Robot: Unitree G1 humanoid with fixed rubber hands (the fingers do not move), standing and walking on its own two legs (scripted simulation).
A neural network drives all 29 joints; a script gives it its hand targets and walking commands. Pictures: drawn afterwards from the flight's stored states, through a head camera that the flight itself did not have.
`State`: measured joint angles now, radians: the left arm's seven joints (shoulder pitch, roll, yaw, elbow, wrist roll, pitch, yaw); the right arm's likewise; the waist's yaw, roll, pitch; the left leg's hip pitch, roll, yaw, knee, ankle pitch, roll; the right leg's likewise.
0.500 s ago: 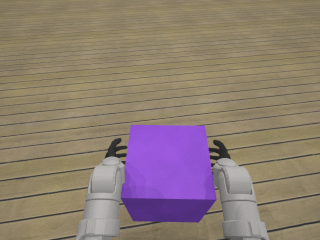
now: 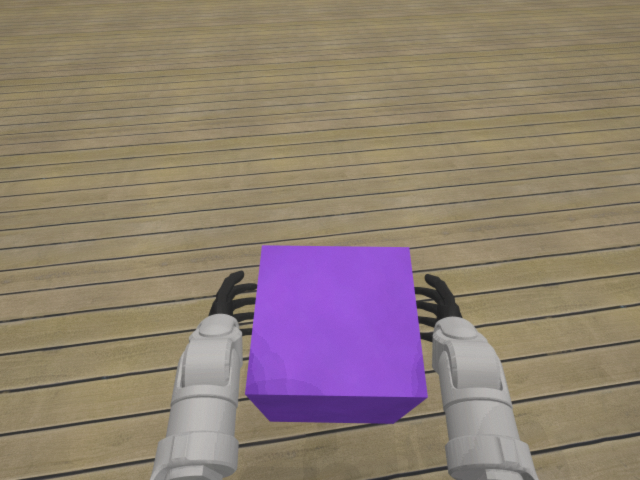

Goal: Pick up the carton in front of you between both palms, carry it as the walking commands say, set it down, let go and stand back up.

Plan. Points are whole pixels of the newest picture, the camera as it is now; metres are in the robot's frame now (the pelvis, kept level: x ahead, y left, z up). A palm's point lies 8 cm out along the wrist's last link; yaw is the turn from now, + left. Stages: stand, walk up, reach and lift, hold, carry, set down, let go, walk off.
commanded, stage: carry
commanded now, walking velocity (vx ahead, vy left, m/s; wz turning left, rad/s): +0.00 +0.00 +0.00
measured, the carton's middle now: (333, 342) +0.33 +0.00 -0.05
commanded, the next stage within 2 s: hold in 0.56 s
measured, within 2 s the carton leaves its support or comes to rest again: neither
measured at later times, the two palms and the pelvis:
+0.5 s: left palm (224, 339) +0.28 +0.14 +0.04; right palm (453, 343) +0.28 -0.15 +0.04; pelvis -0.01 +0.00 +0.00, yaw +0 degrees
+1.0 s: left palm (227, 339) +0.27 +0.14 +0.05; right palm (465, 354) +0.25 -0.16 +0.05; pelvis -0.02 +0.01 +0.00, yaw -3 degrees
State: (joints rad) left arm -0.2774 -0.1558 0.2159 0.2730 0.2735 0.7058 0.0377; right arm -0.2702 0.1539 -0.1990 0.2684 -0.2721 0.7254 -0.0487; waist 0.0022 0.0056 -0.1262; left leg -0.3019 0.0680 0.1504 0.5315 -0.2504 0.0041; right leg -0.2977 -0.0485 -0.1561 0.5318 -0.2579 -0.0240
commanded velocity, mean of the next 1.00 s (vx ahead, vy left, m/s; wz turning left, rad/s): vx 0.00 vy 0.00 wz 0.00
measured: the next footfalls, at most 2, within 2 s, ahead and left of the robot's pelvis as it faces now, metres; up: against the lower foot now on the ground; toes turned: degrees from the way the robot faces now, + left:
none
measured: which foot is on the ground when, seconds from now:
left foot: down 0.00-1.00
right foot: down 0.00-1.00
